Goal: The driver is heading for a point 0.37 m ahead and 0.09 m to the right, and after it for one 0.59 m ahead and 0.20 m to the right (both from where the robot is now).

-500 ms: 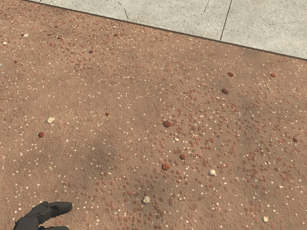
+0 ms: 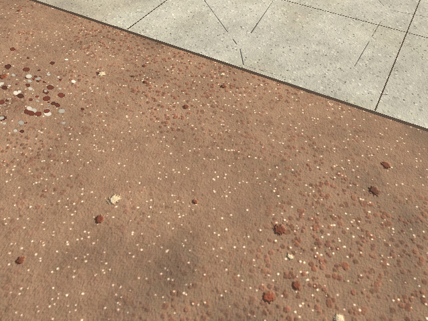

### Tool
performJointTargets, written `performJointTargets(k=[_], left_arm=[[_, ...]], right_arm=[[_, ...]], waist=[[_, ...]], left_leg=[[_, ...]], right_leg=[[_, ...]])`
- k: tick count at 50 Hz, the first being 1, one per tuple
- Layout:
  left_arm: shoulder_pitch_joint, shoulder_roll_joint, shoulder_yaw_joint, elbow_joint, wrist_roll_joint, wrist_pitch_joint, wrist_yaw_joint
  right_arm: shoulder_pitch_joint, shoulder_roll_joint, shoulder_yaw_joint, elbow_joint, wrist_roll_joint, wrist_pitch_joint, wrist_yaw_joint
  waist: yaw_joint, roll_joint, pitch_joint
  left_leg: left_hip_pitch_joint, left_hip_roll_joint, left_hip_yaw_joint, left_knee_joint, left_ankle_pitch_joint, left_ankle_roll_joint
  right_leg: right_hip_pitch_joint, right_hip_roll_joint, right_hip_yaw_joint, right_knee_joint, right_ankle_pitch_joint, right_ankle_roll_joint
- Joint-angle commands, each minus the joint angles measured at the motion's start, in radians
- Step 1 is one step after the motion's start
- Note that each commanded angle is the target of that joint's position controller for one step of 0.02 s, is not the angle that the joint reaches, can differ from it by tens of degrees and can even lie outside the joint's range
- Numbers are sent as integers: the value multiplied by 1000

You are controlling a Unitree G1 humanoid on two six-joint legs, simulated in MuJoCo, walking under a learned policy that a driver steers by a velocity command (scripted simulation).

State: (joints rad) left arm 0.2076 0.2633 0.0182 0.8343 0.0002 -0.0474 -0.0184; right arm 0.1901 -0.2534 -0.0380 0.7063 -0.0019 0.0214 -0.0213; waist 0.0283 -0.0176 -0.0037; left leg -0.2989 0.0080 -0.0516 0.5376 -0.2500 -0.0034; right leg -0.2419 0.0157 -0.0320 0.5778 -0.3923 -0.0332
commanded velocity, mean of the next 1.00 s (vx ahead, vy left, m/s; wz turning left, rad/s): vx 0.26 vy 0.00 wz -0.25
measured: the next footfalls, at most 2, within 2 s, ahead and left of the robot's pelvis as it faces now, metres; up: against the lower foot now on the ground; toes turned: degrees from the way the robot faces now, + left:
left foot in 0.50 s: +0.38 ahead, +0.14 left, +0.00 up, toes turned -2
right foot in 0.98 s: +0.33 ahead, -0.11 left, +0.00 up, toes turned -22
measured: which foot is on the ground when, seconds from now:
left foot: down 0.00-0.12, up 0.14-0.48, down 0.50-0.98, up 1.00-1.00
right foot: down 0.00-0.50, up 0.52-0.96, down 0.98-1.00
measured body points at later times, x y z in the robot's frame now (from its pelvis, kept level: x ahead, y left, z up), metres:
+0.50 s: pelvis +0.20 +0.03 -0.01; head +0.23 +0.03 +0.44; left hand +0.14 +0.31 -0.14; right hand +0.45 -0.19 -0.07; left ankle +0.34 +0.14 -0.73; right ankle +0.02 -0.11 -0.73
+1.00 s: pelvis +0.29 +0.01 -0.01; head +0.32 -0.02 +0.44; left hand +0.53 +0.24 -0.08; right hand +0.35 -0.30 -0.12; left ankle +0.34 +0.14 -0.73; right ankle +0.29 -0.09 -0.74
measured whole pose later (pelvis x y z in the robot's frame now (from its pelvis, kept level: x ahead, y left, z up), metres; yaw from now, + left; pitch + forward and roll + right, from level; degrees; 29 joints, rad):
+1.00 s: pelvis +0.29 +0.01 -0.01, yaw -19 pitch +1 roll +3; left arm 0.16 0.31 0.08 0.66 0.00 0.07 0.00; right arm 0.10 -0.31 -0.08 0.79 0.00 0.00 -0.01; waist 0.00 0.02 0.06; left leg -0.28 0.11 0.24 0.61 -0.34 -0.04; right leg -0.34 -0.04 -0.03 0.60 -0.26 -0.03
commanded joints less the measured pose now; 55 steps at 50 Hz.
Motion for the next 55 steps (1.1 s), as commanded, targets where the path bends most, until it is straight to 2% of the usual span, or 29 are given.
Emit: performJointTargets(k=[1,5,6,7,8,9,12,15,18,22,24,25,26,27,28,29,30,32,35,39,43,46,48,49,50,51,52,53,55], left_arm=[[-33,103,27,-79,-8,-29,3],[68,99,35,-16,-7,-50,-15],[128,127,43,2,-4,-45,-14],[183,202,62,18,-7,-41,-12],[190,235,72,9,-6,-37,-14],[217,204,66,10,-1,-39,-7],[210,172,56,4,-8,-44,4],[169,142,42,-5,-8,-20,12],[175,184,51,-4,-10,-13,21],[188,219,67,14,-27,-10,28],[165,214,70,7,-28,-7,32],[156,188,62,-9,-18,-10,33],[192,96,34,-45,21,-11,33],[361,56,22,-30,-7,-11,32],[308,165,54,-17,-33,1,34],[218,181,63,-40,-41,16,40],[190,161,64,-38,-32,33,49],[219,130,71,-38,-23,75,59],[187,106,76,-80,-15,98,66],[79,99,71,-144,-6,101,42],[5,121,76,-191,-10,110,16],[-16,130,83,-220,-10,117,3],[24,151,97,-213,-3,114,7],[68,234,123,-211,-3,109,22],[65,353,144,-238,7,103,40],[100,298,129,-243,30,77,29],[73,273,119,-239,28,54,23],[21,252,117,-242,9,43,27],[-53,205,98,-259,-11,49,41]], right_arm=[[84,-180,-51,-20,12,-33,3],[-54,-156,-44,-58,18,-40,5],[-83,-115,-32,-73,11,-43,6],[-103,-56,-18,-105,9,-56,8],[-113,-93,-24,-125,18,-72,7],[-130,-134,-37,-127,31,-89,9],[-101,-117,-36,-111,23,-115,27],[-148,-63,-19,-122,20,-115,55],[-217,-26,-1,-144,21,-115,72],[-197,-102,-28,-155,20,-120,65],[-38,-155,-57,-105,-1,-125,49],[75,-192,-72,-78,-13,-123,37],[193,-279,-88,-71,-39,-112,19],[167,-283,-77,-93,-45,-96,27],[103,-212,-63,-106,-25,-84,29],[39,-158,-47,-101,-3,-80,27],[-15,-125,-36,-88,3,-80,29],[-98,-111,-34,-71,-22,-88,35],[-142,-122,-42,-48,-32,-102,24],[-144,-163,-57,-20,-18,-83,-3],[-136,-202,-69,0,-3,-54,-2],[-126,-223,-78,16,18,-35,6],[-86,-198,-74,43,31,-25,8],[-38,-154,-63,56,10,-23,12],[-74,-109,-45,-1,-34,-25,13],[-165,-149,-56,-14,-25,-26,5],[-173,-159,-62,-15,3,-23,4],[-150,-154,-64,1,10,-21,-3],[-138,-173,-73,16,-7,-20,-14]], waist=[[-42,255,58],[41,175,-3],[62,97,-15],[60,-119,13],[77,-217,75],[93,-175,110],[59,-64,64],[49,-79,65],[64,-85,75],[12,-103,86],[-82,-96,-25],[-136,-81,-111],[-146,139,-279],[-75,341,-476],[-87,222,-382],[-71,176,-220],[-44,120,-141],[15,154,-71],[29,153,-40],[4,115,-52],[-20,103,-44],[-17,106,-44],[2,73,-54],[-5,-87,-68],[-27,-359,-57],[54,-210,-136],[31,-144,-128],[0,-94,-112],[-32,-87,-106]], left_leg=[[119,252,-410,-308,-368,216],[-36,142,-212,-227,-156,131],[-92,86,-129,-109,-132,92],[-235,-32,26,112,-121,30],[-397,-32,44,245,-210,10],[-535,2,-1,402,-303,15],[-673,77,-16,530,-153,36],[-514,75,54,346,-6,6],[-292,26,102,126,170,-12],[-156,-7,57,-7,243,13],[88,-41,75,-65,336,55],[292,22,37,-46,479,81],[592,280,-191,39,798,156],[698,483,-510,-51,773,303],[546,419,-449,-129,577,277],[417,373,-303,-156,461,241],[285,322,-214,-190,426,220],[57,271,-79,-267,382,208],[-15,283,10,-326,344,244],[34,305,69,-338,265,252],[90,331,100,-311,223,239],[154,345,112,-229,237,200],[126,291,167,-96,183,117],[25,201,250,111,66,31],[-306,26,279,410,-370,-81],[-355,-3,74,606,-449,-78],[-381,13,24,656,-376,-57],[-388,31,4,637,-289,-45],[-349,32,-5,601,-181,-47]], right_leg=[[-239,-10,8,89,-72,-27],[99,-18,12,-116,140,-67],[160,-82,95,-169,86,-79],[237,-200,312,-281,-69,-140],[284,-344,536,-369,-92,-231],[347,-393,598,-378,-14,-273],[471,-353,444,-343,265,-226],[339,-249,234,-383,451,-171],[179,-192,133,-412,458,-150],[191,-238,178,-354,597,-118],[176,-186,144,-154,843,-58],[74,-130,123,13,744,-14],[-156,-24,81,356,213,43],[-291,57,162,631,-322,73],[-325,-2,188,712,-260,81],[-388,-40,132,709,-200,81],[-369,-76,114,681,-144,89],[-236,-106,98,644,-63,102],[-219,-112,79,551,2,111],[-212,-135,67,365,118,98],[-175,-121,23,236,107,75],[-134,-97,-14,99,79,41],[-6,-52,-26,-81,228,-6],[116,-136,127,-181,526,-60],[247,-376,502,-208,790,-256],[229,-404,544,-223,767,-347],[222,-359,452,-225,733,-312],[209,-307,385,-217,665,-253],[159,-262,335,-217,655,-203]])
